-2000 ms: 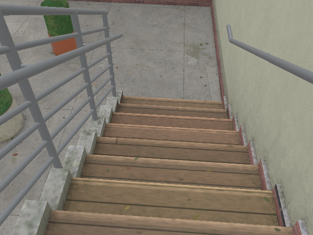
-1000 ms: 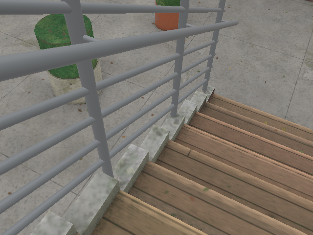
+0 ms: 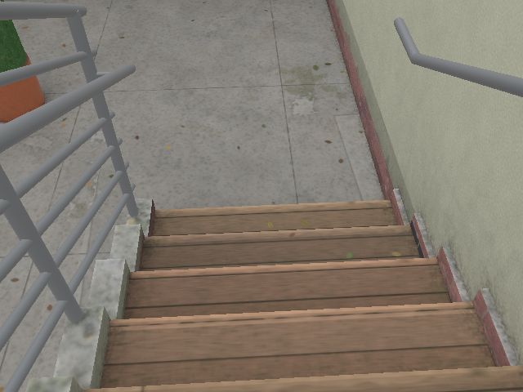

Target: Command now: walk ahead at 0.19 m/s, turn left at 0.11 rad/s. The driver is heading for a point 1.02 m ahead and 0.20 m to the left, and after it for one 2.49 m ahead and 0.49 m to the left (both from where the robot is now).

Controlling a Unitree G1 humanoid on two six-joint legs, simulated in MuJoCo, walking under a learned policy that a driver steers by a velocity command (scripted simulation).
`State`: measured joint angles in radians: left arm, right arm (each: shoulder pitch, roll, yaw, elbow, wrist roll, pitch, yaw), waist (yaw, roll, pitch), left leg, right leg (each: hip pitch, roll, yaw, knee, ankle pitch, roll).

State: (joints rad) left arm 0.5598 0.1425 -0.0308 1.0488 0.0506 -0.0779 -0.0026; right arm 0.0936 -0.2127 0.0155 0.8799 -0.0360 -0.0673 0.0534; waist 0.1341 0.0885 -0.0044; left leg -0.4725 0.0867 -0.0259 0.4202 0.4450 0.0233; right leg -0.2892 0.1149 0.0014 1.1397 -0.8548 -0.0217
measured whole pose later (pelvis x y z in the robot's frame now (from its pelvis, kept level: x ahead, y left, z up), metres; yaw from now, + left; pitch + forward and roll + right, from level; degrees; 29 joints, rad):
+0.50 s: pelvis +0.17 +0.02 -0.07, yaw +15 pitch +5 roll +0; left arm 0.19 0.20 -0.03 0.78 0.06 -0.06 0.01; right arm 0.45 -0.20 -0.03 0.90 -0.04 -0.11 0.04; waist -0.10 0.02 -0.09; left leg -0.37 -0.14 -0.16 0.67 -0.37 0.14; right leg -0.43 0.02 0.00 0.72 -0.39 0.01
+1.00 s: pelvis +0.37 +0.08 -0.16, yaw +23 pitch +3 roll -3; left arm 0.60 0.17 -0.03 1.08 0.07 -0.09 -0.04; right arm 0.03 -0.24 0.03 0.84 -0.10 -0.06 0.09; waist 0.14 0.05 -0.06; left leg -0.46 0.07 -0.01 0.46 0.19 0.02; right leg -0.10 0.06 -0.12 1.00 -0.91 -0.06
